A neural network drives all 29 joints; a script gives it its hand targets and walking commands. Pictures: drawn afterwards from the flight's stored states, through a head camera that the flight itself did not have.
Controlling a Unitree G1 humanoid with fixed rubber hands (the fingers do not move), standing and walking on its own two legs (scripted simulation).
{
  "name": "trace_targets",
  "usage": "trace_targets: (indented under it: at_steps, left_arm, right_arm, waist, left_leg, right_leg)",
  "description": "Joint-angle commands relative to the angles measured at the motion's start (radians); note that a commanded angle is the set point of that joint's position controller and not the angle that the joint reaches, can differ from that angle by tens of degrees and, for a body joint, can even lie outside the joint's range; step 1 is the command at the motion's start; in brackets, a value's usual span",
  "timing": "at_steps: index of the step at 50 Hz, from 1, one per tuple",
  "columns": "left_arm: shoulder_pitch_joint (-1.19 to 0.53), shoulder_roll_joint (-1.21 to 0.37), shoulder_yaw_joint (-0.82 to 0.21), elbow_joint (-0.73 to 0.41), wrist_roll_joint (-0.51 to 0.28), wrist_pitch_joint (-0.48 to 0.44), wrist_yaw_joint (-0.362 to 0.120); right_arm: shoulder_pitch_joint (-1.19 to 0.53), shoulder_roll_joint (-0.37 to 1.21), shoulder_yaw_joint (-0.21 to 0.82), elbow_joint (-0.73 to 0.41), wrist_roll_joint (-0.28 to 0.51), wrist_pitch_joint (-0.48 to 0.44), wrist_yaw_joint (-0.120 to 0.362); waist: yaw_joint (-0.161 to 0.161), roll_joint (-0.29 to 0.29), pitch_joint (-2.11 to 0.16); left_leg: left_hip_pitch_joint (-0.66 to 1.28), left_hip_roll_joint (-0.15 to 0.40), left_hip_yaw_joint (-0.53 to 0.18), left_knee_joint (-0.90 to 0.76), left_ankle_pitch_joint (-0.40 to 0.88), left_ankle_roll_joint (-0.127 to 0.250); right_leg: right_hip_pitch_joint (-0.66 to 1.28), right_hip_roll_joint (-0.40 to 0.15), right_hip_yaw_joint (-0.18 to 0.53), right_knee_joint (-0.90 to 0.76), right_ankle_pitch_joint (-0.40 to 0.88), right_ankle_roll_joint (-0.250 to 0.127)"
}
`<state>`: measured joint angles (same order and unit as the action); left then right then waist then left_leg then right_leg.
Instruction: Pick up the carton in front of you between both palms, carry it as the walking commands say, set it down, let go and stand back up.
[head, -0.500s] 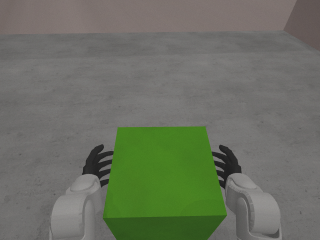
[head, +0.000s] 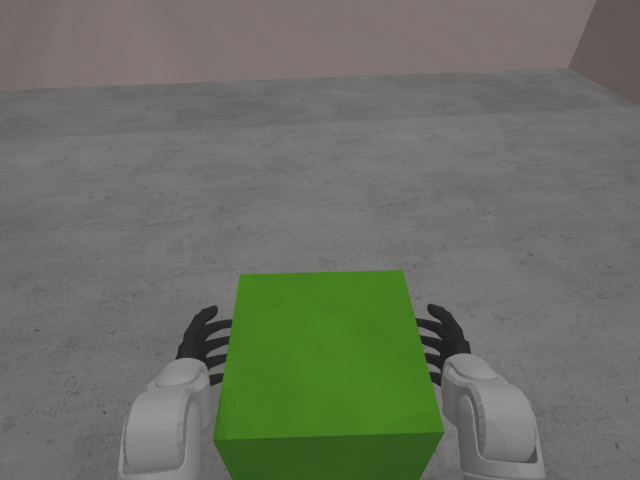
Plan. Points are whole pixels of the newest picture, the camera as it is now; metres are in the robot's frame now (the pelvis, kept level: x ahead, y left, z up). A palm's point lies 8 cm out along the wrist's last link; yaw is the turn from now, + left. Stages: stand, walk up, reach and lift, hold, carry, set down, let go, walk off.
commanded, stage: carry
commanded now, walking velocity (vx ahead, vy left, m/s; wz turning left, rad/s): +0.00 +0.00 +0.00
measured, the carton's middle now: (324, 393) +0.27 +0.00 -0.01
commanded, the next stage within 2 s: hold in 1.18 s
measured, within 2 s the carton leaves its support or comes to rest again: neither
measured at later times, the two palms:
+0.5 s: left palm (203, 388) +0.25 +0.14 +0.04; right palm (452, 385) +0.25 -0.15 +0.04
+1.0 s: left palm (206, 396) +0.24 +0.14 +0.05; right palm (463, 392) +0.24 -0.16 +0.04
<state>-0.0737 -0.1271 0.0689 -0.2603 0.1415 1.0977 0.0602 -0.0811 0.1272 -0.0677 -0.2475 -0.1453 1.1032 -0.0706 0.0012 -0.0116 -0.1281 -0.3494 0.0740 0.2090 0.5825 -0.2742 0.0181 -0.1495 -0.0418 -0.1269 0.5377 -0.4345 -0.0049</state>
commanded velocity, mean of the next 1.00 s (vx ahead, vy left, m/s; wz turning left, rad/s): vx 0.00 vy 0.00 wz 0.00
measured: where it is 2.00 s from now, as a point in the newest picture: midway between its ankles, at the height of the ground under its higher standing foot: outside the picture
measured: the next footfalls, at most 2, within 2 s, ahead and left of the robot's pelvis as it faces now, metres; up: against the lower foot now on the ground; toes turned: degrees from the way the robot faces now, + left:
none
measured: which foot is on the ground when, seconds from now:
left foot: down 0.00-1.00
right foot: down 0.00-1.00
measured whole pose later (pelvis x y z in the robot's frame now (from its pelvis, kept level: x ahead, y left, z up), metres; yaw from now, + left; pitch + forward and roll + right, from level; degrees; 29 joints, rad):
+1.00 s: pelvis -0.05 -0.01 +0.00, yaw +0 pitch +1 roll +0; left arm -0.21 -0.14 0.17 0.16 0.24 0.74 0.02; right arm -0.22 0.14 -0.17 0.18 -0.25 0.74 -0.03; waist 0.00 0.00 -0.09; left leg -0.37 0.10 0.19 0.51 -0.16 0.01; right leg -0.20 -0.02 -0.15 0.54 -0.36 -0.04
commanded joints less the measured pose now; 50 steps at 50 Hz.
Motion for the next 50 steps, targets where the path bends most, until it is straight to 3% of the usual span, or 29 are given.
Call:
trace_targets:
  at_steps: [1, 16, 22, 28, 33, 50]
  left_arm:
    - [-0.405, -0.788, -0.593, -0.03, -0.27, -0.065, -0.181]
    - [-0.534, -0.786, -0.382, 0.358, -0.114, -0.374, -0.223]
    - [-0.616, -0.879, -0.39, 0.44, -0.115, -0.47, -0.255]
    - [-0.581, -0.931, -0.464, 0.374, -0.151, -0.432, -0.262]
    - [-0.545, -0.899, -0.441, 0.372, -0.138, -0.398, -0.259]
    - [-0.569, -0.911, -0.443, 0.372, -0.145, -0.398, -0.263]
  right_arm:
    - [-0.411, 0.793, 0.597, -0.044, 0.274, -0.072, 0.188]
    - [-0.549, 0.785, 0.385, 0.339, 0.127, -0.378, 0.234]
    - [-0.627, 0.876, 0.396, 0.418, 0.123, -0.477, 0.267]
    - [-0.6, 0.929, 0.469, 0.353, 0.164, -0.441, 0.274]
    - [-0.561, 0.897, 0.443, 0.354, 0.148, -0.405, 0.27]
    - [-0.586, 0.911, 0.449, 0.353, 0.157, -0.406, 0.273]
  waist:
    - [0.0, -0.002, -0.207]
    - [-0.001, 0.007, -0.165]
    - [-0.002, 0.01, -0.188]
    - [-0.001, 0.011, -0.222]
    - [-0.001, 0.009, -0.208]
    - [0.0, 0.008, -0.198]
  left_leg:
    - [0.197, 0.102, -0.107, -0.021, 0.479, 0.014]
    - [0.179, 0.104, -0.124, -0.104, 0.287, 0.007]
    - [0.186, 0.103, -0.126, -0.109, 0.267, 0.004]
    - [0.192, 0.105, -0.123, -0.098, 0.312, 0.006]
    - [0.181, 0.108, -0.125, -0.098, 0.31, 0.004]
    - [0.17, 0.105, -0.122, -0.103, 0.287, -0.003]
  right_leg:
    - [-0.009, -0.119, 0.07, -0.048, 0.606, -0.006]
    - [-0.076, -0.11, 0.085, -0.121, 0.326, -0.027]
    - [-0.077, -0.108, 0.09, -0.12, 0.302, -0.032]
    - [-0.062, -0.106, 0.085, -0.095, 0.346, -0.031]
    - [-0.074, -0.107, 0.087, -0.094, 0.348, -0.03]
    - [-0.082, -0.11, 0.093, -0.103, 0.345, -0.036]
